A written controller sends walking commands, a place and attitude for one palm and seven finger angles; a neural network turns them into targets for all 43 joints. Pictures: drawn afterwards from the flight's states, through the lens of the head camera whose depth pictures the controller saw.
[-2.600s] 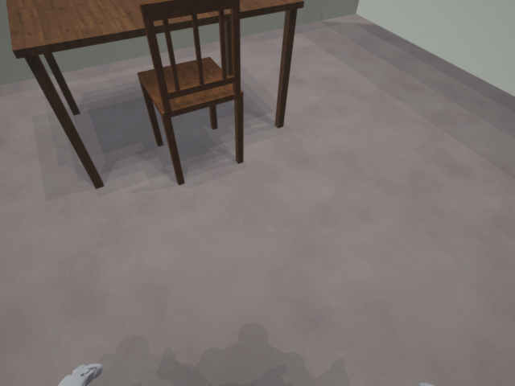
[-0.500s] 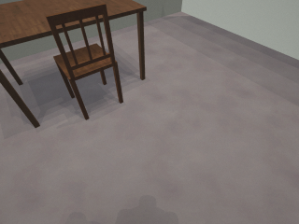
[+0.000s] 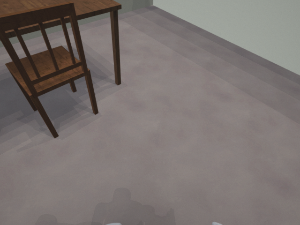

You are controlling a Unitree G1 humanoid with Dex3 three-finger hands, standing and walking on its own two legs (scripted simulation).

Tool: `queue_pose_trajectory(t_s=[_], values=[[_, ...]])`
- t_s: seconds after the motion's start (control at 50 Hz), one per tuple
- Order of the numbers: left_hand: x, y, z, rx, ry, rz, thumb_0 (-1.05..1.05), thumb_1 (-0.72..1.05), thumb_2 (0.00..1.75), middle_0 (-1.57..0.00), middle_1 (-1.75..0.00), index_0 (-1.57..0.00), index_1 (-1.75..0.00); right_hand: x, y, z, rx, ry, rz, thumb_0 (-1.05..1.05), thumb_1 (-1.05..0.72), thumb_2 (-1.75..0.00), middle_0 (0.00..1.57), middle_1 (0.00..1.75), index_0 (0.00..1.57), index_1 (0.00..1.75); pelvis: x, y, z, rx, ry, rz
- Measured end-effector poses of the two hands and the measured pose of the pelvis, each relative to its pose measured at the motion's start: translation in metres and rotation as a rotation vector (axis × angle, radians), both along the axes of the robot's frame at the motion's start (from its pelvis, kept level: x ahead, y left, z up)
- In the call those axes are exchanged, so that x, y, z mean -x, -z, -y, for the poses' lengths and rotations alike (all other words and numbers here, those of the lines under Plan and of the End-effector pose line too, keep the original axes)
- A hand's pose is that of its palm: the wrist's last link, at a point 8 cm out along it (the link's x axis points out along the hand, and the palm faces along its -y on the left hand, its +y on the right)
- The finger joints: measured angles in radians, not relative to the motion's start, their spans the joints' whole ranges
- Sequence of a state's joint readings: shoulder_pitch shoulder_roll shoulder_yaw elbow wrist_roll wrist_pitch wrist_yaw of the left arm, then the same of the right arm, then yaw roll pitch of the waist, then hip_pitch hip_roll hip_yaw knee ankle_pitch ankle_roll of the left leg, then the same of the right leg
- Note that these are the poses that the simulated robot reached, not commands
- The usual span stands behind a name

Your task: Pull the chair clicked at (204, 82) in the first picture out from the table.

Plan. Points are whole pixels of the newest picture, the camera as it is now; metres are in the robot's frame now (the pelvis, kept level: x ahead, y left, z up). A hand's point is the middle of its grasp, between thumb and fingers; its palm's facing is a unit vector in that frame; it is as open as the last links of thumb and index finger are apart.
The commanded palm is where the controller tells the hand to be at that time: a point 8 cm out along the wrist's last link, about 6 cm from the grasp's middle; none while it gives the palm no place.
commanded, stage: walk to a spot facing it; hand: left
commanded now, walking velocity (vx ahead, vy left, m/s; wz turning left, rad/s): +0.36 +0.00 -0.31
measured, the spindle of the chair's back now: (49, 48) +0.89 +0.61 -0.08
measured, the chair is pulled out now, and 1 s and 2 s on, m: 0.00 0.00 0.00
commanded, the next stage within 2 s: turn to face it in 1.06 s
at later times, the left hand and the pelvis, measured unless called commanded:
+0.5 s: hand (129, 156) +0.37 +0.10 -0.17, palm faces -0.24 -0.96 -0.14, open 7.4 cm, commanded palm none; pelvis +0.22 -0.03 -0.01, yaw -10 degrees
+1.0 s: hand (121, 151) +0.40 +0.13 -0.18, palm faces -0.08 -0.99 -0.12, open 7.4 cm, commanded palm none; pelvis +0.44 -0.03 +0.00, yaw -11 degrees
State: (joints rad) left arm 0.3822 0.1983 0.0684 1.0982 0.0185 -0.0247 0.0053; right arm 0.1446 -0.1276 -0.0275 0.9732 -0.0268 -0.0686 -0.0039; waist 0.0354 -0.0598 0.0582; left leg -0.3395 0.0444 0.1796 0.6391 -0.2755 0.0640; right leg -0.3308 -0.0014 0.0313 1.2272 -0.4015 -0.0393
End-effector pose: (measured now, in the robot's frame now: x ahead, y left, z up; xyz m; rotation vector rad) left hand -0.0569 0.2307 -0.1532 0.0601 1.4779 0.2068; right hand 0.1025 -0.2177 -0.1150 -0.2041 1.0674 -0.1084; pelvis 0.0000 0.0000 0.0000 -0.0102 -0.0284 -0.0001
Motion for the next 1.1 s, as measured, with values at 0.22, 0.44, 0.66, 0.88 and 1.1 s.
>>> queue_pose_trajectory(t_s=[0.22,0.44,0.66,0.88,1.1], values=[[-0.229,-0.033,-0.021,-0.010,0.176,0.297,0.00,0.91,0.90,-0.19,-0.30,-0.19,-0.29,0.070,-0.007,0.002,0.029,0.244,-0.286,-0.01,-0.94,-0.89,0.19,0.30,0.20,0.30,-0.086,-0.020,-0.018,-0.012,0.076,-0.015],[-0.393,-0.022,0.054,0.054,0.382,0.305,0.00,0.91,0.90,-0.19,-0.30,-0.19,-0.29,0.088,0.002,-0.038,-0.119,0.428,-0.578,0.00,-0.92,-0.89,0.19,0.30,0.20,0.30,-0.188,-0.005,0.012,-0.006,0.158,-0.026],[-0.458,-0.032,0.070,-0.037,0.310,0.317,-0.03,0.95,0.89,-0.20,-0.30,-0.20,-0.29,-0.091,0.020,0.028,-0.130,0.394,-0.386,0.00,-0.91,-0.89,0.20,0.30,0.20,0.30,-0.285,-0.011,0.057,-0.005,0.197,-0.008],[-0.454,-0.026,0.052,-0.023,0.235,0.101,-0.01,0.92,0.89,-0.20,-0.30,-0.20,-0.29,-0.305,-0.001,0.089,-0.009,0.255,-0.094,0.01,-0.95,-0.89,0.19,0.30,0.20,0.30,-0.380,-0.015,0.052,0.017,0.191,-0.021],[-0.512,-0.005,0.036,0.055,0.232,-0.079,0.01,0.91,0.89,-0.20,-0.30,-0.20,-0.29,-0.425,-0.005,0.049,0.012,0.241,0.000,0.00,-0.92,-0.89,0.19,0.30,0.20,0.30,-0.481,-0.006,0.025,0.014,0.257,0.014]])
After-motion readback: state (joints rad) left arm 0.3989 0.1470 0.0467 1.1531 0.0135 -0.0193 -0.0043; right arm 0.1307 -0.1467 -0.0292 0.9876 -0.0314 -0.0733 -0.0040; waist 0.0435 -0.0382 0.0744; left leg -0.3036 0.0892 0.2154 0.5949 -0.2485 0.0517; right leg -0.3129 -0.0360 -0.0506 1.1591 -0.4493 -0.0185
